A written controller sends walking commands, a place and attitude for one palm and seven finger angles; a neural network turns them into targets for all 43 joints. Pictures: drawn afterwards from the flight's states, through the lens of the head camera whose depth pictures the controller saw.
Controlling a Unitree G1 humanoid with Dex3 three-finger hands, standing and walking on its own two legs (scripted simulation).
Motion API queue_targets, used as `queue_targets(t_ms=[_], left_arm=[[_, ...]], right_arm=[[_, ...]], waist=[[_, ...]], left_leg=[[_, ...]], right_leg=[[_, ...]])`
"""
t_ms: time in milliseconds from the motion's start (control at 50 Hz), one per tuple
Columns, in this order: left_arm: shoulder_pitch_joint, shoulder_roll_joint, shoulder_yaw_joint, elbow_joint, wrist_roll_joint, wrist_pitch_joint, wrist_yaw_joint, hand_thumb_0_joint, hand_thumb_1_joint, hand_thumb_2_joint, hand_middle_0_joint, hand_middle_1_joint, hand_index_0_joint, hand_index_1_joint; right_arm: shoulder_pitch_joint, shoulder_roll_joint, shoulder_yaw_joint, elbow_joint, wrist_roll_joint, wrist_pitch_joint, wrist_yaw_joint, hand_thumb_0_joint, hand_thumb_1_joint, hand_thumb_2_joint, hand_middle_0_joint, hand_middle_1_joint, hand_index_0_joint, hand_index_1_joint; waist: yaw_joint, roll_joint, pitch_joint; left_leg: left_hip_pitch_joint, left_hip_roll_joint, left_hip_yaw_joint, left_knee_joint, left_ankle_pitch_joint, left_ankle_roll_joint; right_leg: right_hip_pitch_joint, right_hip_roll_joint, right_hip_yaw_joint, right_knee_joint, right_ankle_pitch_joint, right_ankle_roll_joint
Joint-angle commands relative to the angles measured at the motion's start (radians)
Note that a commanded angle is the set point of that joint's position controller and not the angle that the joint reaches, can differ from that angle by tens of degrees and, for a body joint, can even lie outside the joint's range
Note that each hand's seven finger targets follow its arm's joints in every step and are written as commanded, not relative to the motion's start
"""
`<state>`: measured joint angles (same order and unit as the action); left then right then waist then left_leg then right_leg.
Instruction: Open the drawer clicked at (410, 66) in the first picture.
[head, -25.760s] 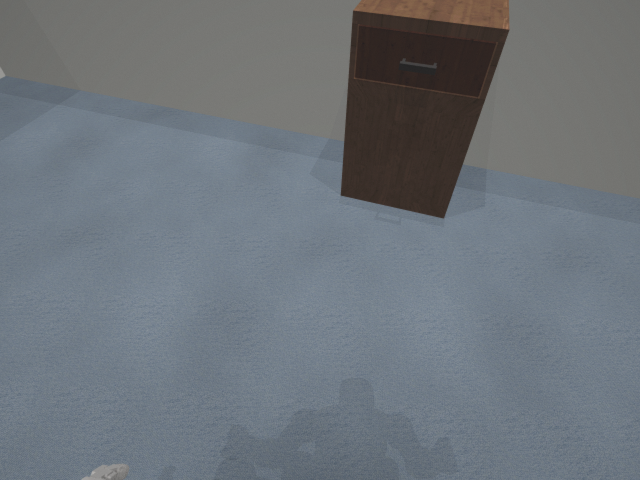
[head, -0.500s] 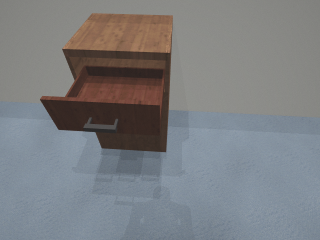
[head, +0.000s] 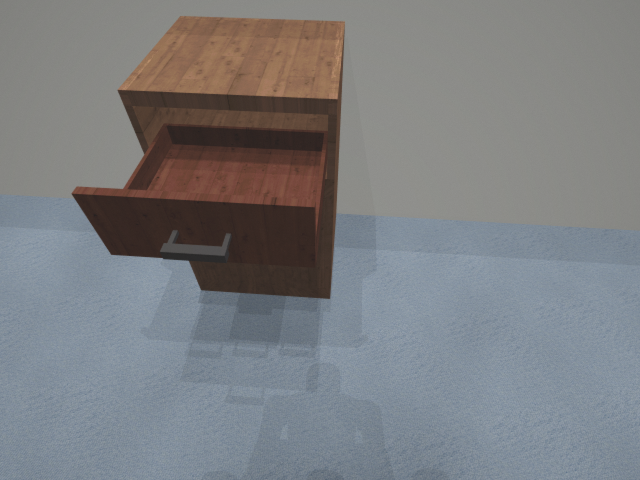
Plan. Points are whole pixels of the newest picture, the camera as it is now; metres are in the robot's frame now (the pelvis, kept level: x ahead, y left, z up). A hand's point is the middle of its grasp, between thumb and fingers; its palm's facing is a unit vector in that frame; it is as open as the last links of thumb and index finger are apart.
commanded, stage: look to check the result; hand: left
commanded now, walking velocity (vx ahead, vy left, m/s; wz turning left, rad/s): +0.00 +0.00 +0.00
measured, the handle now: (198, 244) +0.53 +0.27 -0.10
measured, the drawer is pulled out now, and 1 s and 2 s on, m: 0.30 0.30 0.30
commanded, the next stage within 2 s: stand and wait in 0.26 s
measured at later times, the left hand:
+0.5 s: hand out of the picture -0.01 +0.15 -0.17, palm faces +0.05 -0.98 -0.18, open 7.3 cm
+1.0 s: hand out of the picture +0.00 +0.14 -0.17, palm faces +0.05 -0.98 -0.19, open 7.3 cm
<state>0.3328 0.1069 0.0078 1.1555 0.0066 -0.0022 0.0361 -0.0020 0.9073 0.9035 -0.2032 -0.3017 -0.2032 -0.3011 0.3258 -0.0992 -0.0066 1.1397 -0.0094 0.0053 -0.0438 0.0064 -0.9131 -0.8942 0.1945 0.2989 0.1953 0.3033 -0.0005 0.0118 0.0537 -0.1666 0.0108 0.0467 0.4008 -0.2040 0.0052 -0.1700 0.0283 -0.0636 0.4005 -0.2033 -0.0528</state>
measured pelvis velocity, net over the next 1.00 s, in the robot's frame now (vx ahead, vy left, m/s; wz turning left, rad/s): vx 0.02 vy -0.02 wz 0.00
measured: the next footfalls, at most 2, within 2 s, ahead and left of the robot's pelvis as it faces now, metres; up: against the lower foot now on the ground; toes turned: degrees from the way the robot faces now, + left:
none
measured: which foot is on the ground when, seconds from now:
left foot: down 0.00-1.00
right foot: down 0.00-1.00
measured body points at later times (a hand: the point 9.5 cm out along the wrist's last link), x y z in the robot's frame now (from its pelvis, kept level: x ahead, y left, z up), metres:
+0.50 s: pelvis +0.01 -0.01 +0.00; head +0.02 -0.02 +0.45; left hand -0.01 +0.20 -0.16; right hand -0.02 -0.21 -0.17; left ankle +0.01 +0.12 -0.74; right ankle +0.01 -0.08 -0.74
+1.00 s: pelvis +0.02 -0.02 +0.00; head +0.03 -0.03 +0.45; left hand +0.00 +0.20 -0.16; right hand -0.01 -0.22 -0.17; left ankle +0.01 +0.12 -0.74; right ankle +0.01 -0.08 -0.74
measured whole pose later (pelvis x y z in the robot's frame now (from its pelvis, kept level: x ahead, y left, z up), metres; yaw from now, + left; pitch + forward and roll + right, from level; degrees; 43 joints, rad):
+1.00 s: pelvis +0.02 -0.02 +0.00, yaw +0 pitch -1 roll +0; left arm 0.29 0.12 0.01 1.14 0.01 -0.01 0.04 0.00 0.91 0.90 -0.20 -0.30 -0.20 -0.30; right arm 0.30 -0.10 -0.01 1.14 -0.01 0.00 -0.05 0.01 -0.91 -0.89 0.20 0.30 0.20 0.30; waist 0.00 0.02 0.06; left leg -0.14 0.03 0.04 0.38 -0.21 -0.02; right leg -0.14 0.05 -0.07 0.37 -0.21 -0.08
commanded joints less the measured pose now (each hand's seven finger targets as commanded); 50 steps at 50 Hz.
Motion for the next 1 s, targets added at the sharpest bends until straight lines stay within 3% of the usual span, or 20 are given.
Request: queue_targets(t_ms=[0, 40, 420, 580, 640, 740, 980], left_arm=[[0.079, 0.092, 0.016, -0.012, 0.003, -0.013, 0.008, 0.000, 0.900, 0.900, -0.200, -0.300, -0.200, -0.300], [0.079, 0.093, 0.015, -0.011, 0.003, -0.014, 0.010, 0.000, 0.900, 0.900, -0.200, -0.300, -0.200, -0.300], [0.064, 0.103, 0.020, -0.024, 0.003, -0.017, 0.011, 0.000, 0.900, 0.900, -0.200, -0.300, -0.200, -0.300], [0.050, 0.105, 0.023, -0.025, 0.001, -0.017, 0.011, 0.000, 0.900, 0.900, -0.200, -0.300, -0.200, -0.300], [0.052, 0.105, 0.021, -0.023, 0.002, -0.017, 0.011, 0.000, 0.900, 0.900, -0.200, -0.300, -0.200, -0.300], [0.048, 0.108, 0.023, -0.023, 0.002, -0.018, 0.012, 0.000, 0.900, 0.900, -0.200, -0.300, -0.200, -0.300], [0.044, 0.113, 0.025, -0.027, 0.002, -0.019, 0.011, 0.000, 0.900, 0.900, -0.200, -0.300, -0.200, -0.300]], right_arm=[[0.096, -0.065, -0.006, -0.010, 0.000, -0.007, -0.004, 0.000, -0.900, -0.900, 0.200, 0.300, 0.200, 0.300], [0.094, -0.064, -0.005, -0.008, 0.001, -0.007, -0.005, 0.000, -0.900, -0.900, 0.200, 0.300, 0.200, 0.300], [0.082, -0.067, -0.010, -0.006, 0.001, -0.005, -0.004, 0.000, -0.900, -0.900, 0.200, 0.300, 0.200, 0.300], [0.086, -0.066, -0.009, -0.002, 0.000, -0.008, -0.007, 0.000, -0.900, -0.900, 0.200, 0.300, 0.200, 0.300], [0.084, -0.069, -0.010, -0.003, 0.000, -0.006, -0.007, 0.000, -0.900, -0.900, 0.200, 0.300, 0.200, 0.300], [0.082, -0.070, -0.011, -0.003, 0.000, -0.008, -0.008, 0.000, -0.900, -0.900, 0.200, 0.300, 0.200, 0.300], [0.074, -0.079, -0.012, -0.005, 0.000, -0.008, -0.008, 0.000, -0.900, -0.900, 0.200, 0.300, 0.200, 0.300]], waist=[[-0.006, -0.007, 0.067], [-0.007, 0.014, 0.060], [-0.002, -0.016, 0.061], [-0.006, 0.013, 0.045], [-0.005, -0.007, 0.049], [-0.006, 0.016, 0.041], [-0.005, 0.004, 0.047]], left_leg=[[-0.013, 0.079, -0.085, -0.077, 0.023, 0.032], [-0.003, 0.086, -0.083, -0.076, 0.034, 0.032], [0.007, 0.083, -0.073, -0.066, 0.047, 0.025], [0.009, 0.087, -0.070, -0.069, 0.076, 0.022], [0.012, 0.087, -0.070, -0.066, 0.068, 0.022], [0.021, 0.089, -0.069, -0.067, 0.078, 0.021], [0.020, 0.088, -0.068, -0.070, 0.082, 0.020]], right_leg=[[-0.061, -0.115, 0.125, -0.116, -0.016, -0.009], [-0.058, -0.116, 0.120, -0.114, 0.002, -0.009], [-0.048, -0.117, 0.127, -0.129, 0.024, -0.006], [-0.016, -0.119, 0.125, -0.118, 0.090, -0.009], [-0.020, -0.117, 0.127, -0.124, 0.079, -0.005], [-0.015, -0.117, 0.124, -0.121, 0.094, -0.007], [-0.011, -0.118, 0.130, -0.126, 0.107, -0.004]])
